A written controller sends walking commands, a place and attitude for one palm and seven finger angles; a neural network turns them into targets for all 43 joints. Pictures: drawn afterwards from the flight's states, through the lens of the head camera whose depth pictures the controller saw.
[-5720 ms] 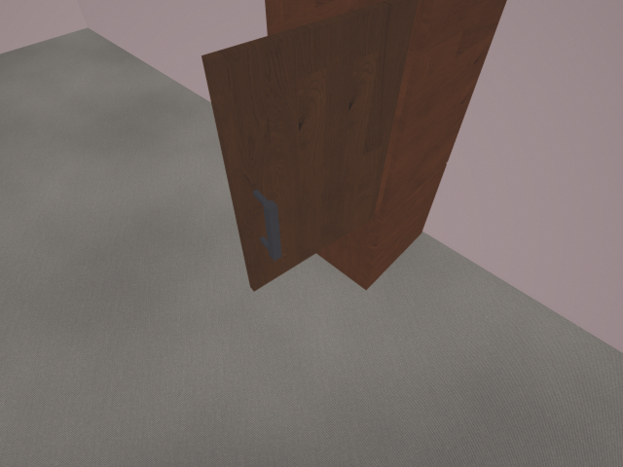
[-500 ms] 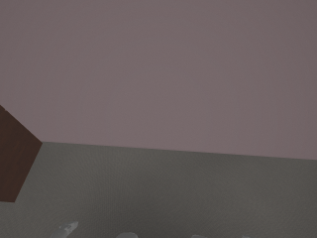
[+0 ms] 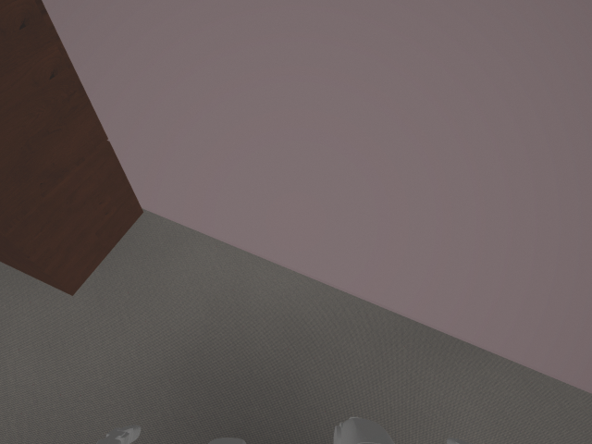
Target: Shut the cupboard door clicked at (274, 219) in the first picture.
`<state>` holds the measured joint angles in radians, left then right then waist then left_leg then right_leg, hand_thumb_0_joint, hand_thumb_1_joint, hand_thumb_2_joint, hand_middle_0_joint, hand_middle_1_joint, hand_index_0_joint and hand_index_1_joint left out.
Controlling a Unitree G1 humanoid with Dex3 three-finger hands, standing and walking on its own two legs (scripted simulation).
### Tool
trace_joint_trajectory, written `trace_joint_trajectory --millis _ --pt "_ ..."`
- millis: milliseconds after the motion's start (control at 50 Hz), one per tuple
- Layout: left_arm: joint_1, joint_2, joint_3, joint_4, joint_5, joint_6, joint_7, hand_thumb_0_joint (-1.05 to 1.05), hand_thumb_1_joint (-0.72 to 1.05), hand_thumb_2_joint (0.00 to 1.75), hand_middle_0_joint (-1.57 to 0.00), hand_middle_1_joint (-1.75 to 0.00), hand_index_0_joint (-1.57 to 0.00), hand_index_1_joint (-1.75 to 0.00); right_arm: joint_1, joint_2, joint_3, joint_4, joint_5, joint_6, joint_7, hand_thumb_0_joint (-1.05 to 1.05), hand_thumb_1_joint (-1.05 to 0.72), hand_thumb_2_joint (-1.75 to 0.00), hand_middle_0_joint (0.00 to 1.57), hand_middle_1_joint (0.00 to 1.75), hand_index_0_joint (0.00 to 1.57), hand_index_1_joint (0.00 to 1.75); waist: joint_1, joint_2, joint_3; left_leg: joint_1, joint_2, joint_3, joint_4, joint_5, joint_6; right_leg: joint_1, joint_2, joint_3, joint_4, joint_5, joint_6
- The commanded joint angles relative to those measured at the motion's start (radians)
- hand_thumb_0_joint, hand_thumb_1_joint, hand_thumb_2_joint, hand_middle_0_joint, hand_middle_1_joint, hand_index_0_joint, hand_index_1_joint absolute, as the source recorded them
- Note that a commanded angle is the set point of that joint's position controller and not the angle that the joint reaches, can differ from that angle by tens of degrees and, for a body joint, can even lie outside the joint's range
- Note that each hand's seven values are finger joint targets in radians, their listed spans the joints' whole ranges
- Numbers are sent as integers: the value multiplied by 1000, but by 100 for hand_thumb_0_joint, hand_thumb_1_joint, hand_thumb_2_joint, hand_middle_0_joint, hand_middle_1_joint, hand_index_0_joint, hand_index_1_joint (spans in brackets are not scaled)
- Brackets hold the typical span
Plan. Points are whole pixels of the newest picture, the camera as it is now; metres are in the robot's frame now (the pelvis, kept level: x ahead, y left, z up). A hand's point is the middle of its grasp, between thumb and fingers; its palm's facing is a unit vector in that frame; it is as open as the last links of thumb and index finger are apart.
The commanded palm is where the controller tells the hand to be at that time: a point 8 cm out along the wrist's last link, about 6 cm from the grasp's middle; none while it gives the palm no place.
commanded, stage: turn to face it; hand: left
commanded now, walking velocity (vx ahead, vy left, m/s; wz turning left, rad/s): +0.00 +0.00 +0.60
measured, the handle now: out of the picture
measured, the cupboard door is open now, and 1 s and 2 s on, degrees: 81 81 81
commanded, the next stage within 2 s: take the last steps up to it in 1.58 s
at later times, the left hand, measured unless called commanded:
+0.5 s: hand out of the picture +0.02 +0.15 -0.15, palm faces +0.30 -0.92 -0.25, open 7.4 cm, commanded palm none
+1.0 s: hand out of the picture -0.02 +0.19 -0.15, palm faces +0.57 -0.77 -0.28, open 7.4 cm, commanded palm none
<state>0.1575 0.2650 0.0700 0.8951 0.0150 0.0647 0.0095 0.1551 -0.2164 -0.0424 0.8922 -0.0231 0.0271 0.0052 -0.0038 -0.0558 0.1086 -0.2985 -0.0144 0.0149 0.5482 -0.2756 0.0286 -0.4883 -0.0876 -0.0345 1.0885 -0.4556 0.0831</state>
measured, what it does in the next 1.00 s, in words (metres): steps on the spot, turning left: right foot, then left foot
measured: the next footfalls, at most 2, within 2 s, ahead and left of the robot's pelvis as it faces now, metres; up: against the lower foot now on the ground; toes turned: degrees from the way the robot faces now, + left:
right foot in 0.22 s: +0.06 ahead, -0.15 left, +0.00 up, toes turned +6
left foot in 0.62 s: -0.02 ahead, +0.08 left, +0.00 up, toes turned +29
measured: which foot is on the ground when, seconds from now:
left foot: down 0.00-0.22, up 0.24-0.60, down 0.62-1.00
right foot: up 0.00-0.20, down 0.22-0.62, up 0.64-1.00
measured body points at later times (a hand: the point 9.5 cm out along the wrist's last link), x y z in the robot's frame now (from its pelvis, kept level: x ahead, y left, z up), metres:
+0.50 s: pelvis +0.00 -0.06 +0.01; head +0.06 -0.05 +0.45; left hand +0.00 +0.20 -0.13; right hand +0.17 -0.28 -0.14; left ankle -0.05 +0.07 -0.67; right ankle +0.02 -0.16 -0.73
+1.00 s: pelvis +0.01 -0.06 +0.00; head +0.06 -0.03 +0.45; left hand -0.05 +0.23 -0.13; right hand +0.21 -0.22 -0.15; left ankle -0.05 +0.06 -0.73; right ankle +0.09 -0.16 -0.72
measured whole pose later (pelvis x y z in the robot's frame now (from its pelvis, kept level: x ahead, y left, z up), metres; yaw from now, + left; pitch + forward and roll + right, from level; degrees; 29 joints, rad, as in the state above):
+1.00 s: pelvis +0.01 -0.06 +0.00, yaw +36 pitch +1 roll +0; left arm 0.12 0.25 0.06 0.86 0.01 0.04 0.01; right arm 0.18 -0.22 -0.05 0.92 -0.02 0.05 0.01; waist -0.02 0.01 0.10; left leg -0.30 -0.03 -0.12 0.54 -0.26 -0.01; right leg -0.33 -0.03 -0.01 0.66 -0.36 0.07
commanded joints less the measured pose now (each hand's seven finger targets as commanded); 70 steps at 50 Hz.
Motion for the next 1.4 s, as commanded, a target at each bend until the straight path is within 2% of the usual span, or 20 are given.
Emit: trace_joint_trajectory --millis 0,160,180,200,220,300,500,560,580,600,620,740,940,960,1000,1100,1240,1320,1360,1380 --pt "-29 58 13 -101 -1 -32 3 0 90 90 -20 -30 -20 -30 58 -215 -61 -43 -2 -15 -20 0 -90 -90 20 30 20 30 -24 193 -174 194 244 -246 -167 516 133 -33 12 34 -90 29 2" --pt "68 74 16 -92 -7 -51 10 0 90 90 -20 -30 -20 -30 -11 -219 -77 -66 4 5 -10 0 -90 -90 20 30 20 30 28 203 -178 -15 166 -327 -74 362 77 344 83 -6 -593 198 -26" --pt "112 118 28 -86 -2 -61 17 0 90 90 -20 -30 -20 -30 -17 -180 -73 -76 11 6 -5 0 -90 -90 20 30 20 30 52 87 -188 -136 104 -289 16 193 27 481 -14 87 -734 236 -50" --pt "134 208 44 -83 16 -70 25 0 90 90 -20 -30 -20 -30 -9 -118 -64 -97 19 3 2 0 -90 -90 20 30 20 30 62 -206 -191 -303 -52 -91 243 -174 -60 555 -291 358 -815 318 -153" --pt "119 225 34 -92 14 -68 23 0 90 90 -20 -30 -20 -30 -25 -141 -67 -106 7 5 8 0 -90 -90 20 30 20 30 58 -201 -159 -289 -44 -72 481 -352 -68 418 -406 382 -812 423 -242" --pt "-4 100 7 -124 4 -75 25 0 90 90 -20 -30 -20 -30 4 -114 -63 -42 6 35 24 0 -90 -90 20 30 20 30 -20 -141 -117 -272 33 -46 683 -136 -97 346 -214 78 -752 566 -197" --pt "121 172 37 -65 16 -73 21 0 90 90 -20 -30 -20 -30 -98 -82 -35 -70 16 18 30 0 -90 -90 20 30 20 30 51 -146 -151 -115 26 85 184 -184 -91 467 -282 -16 -661 723 -214" --pt "99 169 42 -58 7 -65 13 0 90 90 -20 -30 -20 -30 -22 -107 -40 -55 13 10 27 0 -90 -90 20 30 20 30 1 -114 -174 79 21 90 -41 -1 -67 359 -260 -88 -545 598 -139" --pt "92 149 41 -70 -1 -60 9 0 90 90 -20 -30 -20 -30 37 -162 -55 -42 8 1 26 0 -90 -90 20 30 20 30 -36 12 -213 240 90 9 -134 166 -34 236 -227 -132 -405 481 -86" --pt "77 78 26 -110 -6 -54 1 0 90 90 -20 -30 -20 -30 108 -286 -86 -37 -3 -5 18 0 -90 -90 20 30 20 30 -77 328 -234 372 373 -372 -164 516 106 -43 -73 -172 -170 -63 -2" --pt "-1 77 10 -146 5 -43 7 0 90 90 -20 -30 -20 -30 172 -332 -91 -16 -2 4 9 0 -90 -90 20 30 20 30 -107 296 -217 309 474 -440 -176 584 216 -102 -39 -55 -29 -241 -11" --pt "19 76 19 -74 2 -31 1 0 90 90 -20 -30 -20 -30 23 -217 -54 -46 2 -16 -21 0 -90 -90 20 30 20 30 -9 202 -171 215 243 -213 -170 561 120 -73 -15 38 28 45 4" --pt "50 69 12 -90 -8 -43 8 0 90 90 -20 -30 -20 -30 -24 -226 -74 -57 -1 5 -11 0 -90 -90 20 30 20 30 20 226 -160 17 182 -338 -110 385 100 271 86 -7 -480 131 -17" --pt "91 90 19 -80 -6 -53 12 0 90 90 -20 -30 -20 -30 -45 -209 -74 -65 6 6 -8 0 -90 -90 20 30 20 30 47 187 -163 -66 151 -327 -59 311 70 388 69 4 -611 213 -22" --pt "143 227 43 -81 19 -70 23 0 90 90 -20 -30 -20 -30 -38 -109 -60 -100 17 4 3 0 -90 -90 20 30 20 30 75 -251 -161 -318 -85 -60 344 -311 -70 514 -358 415 -834 307 -182" --pt "-26 102 10 -128 7 -73 25 0 90 90 -20 -30 -20 -30 0 -116 -62 -38 4 34 27 0 -90 -90 20 30 20 30 -22 -160 -96 -252 37 -43 682 -132 -91 296 -222 74 -774 445 -194" --pt "120 159 31 -67 16 -75 23 0 90 90 -20 -30 -20 -30 -85 -69 -33 -52 14 17 27 0 -90 -90 20 30 20 30 54 -155 -137 -139 18 67 248 -199 -90 455 -260 11 -674 745 -214" --pt "91 161 37 -51 3 -66 15 0 90 90 -20 -30 -20 -30 16 -95 -32 -18 12 2 18 0 -90 -90 20 30 20 30 -9 -117 -164 102 13 75 -71 35 -60 345 -229 -61 -537 632 -129" --pt "82 52 9 -91 -7 -53 6 0 90 90 -20 -30 -20 -30 100 -256 -69 -12 -3 -10 10 0 -90 -90 20 30 20 30 -55 334 -209 348 376 -357 -170 564 113 -19 -46 -130 -210 -102 -5" --pt "22 57 -2 -108 1 -41 10 0 90 90 -20 -30 -20 -30 145 -284 -71 1 -4 -4 -4 0 -90 -90 20 30 20 30 -82 273 -201 291 444 -382 -175 651 204 -38 -35 -31 -83 -208 -19"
